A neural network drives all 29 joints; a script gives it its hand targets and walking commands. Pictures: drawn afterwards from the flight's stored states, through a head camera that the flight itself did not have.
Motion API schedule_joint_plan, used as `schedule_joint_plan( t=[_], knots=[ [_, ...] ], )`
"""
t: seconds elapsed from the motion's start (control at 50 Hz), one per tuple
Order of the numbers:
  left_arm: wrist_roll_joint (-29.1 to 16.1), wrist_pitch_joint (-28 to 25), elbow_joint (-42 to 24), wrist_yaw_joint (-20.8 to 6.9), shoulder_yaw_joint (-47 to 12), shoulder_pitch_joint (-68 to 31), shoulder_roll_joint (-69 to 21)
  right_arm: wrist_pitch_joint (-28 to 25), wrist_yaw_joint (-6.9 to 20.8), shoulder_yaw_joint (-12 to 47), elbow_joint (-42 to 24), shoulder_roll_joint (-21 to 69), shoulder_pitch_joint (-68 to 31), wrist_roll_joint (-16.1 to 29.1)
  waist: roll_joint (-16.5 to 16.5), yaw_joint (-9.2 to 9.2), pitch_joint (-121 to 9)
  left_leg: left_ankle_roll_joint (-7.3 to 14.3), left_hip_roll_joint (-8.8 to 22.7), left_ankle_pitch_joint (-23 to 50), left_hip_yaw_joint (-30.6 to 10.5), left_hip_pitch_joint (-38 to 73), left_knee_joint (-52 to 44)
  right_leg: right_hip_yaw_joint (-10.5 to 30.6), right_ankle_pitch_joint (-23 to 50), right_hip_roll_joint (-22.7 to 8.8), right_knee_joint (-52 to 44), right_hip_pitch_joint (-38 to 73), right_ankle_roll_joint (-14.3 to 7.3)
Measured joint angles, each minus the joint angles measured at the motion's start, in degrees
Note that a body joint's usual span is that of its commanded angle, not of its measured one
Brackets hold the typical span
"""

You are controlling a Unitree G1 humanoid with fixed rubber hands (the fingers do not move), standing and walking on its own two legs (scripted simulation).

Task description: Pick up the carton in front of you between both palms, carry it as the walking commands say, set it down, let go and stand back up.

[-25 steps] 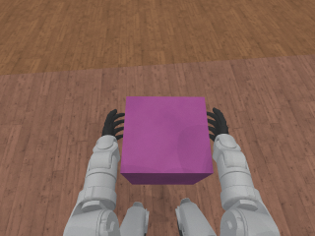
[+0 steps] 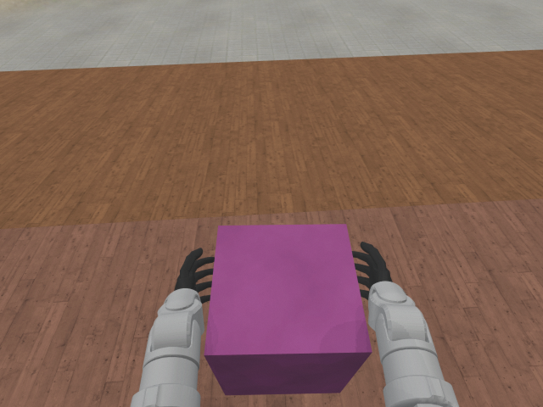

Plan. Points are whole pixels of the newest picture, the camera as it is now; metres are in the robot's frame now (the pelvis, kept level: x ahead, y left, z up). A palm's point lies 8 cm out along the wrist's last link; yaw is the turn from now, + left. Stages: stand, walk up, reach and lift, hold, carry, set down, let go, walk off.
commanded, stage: reach and lift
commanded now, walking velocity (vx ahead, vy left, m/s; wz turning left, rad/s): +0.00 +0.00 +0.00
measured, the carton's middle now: (282, 314) +0.29 +0.00 -0.06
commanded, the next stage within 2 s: hold in 1.02 s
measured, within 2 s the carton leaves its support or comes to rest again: neither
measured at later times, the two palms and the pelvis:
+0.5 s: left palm (184, 293) +0.28 +0.15 +0.03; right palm (381, 285) +0.28 -0.15 +0.03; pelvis -0.01 +0.00 +0.00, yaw +0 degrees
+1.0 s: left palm (183, 287) +0.29 +0.15 +0.04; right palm (383, 280) +0.29 -0.15 +0.04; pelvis +0.00 +0.00 +0.01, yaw +0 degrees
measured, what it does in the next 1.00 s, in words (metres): stands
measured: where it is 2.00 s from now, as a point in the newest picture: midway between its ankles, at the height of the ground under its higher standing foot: outside the picture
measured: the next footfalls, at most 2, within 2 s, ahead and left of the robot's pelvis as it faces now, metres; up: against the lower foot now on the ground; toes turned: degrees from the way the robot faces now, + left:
none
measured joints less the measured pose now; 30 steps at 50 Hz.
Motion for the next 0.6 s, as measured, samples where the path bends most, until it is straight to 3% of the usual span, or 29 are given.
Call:
schedule_joint_plan(
  t=[0.2,0.6],
  knots=[
    [4.1,4.9,1.1,-1.9,2.8,-3.5,-0.8,4.8,1.7,-2.8,1.4,0.9,-3.8,-4.3,0.0,0.09,4.0,0.0,0.2,1.2,0.1,5.7,-1.8,-0.1,1.2,-0.1,-1.9,5.8,-0.1],
    [4.4,6.4,-2.3,-2.3,2.1,-3.9,-0.9,6.1,2.2,-2.1,-1.8,1.0,-4.1,-4.5,0.0,0.07,6.2,0.1,0.5,2.2,0.5,8.3,-4.4,-0.1,2.3,-0.4,-4.5,8.3,0.0]
  ],
)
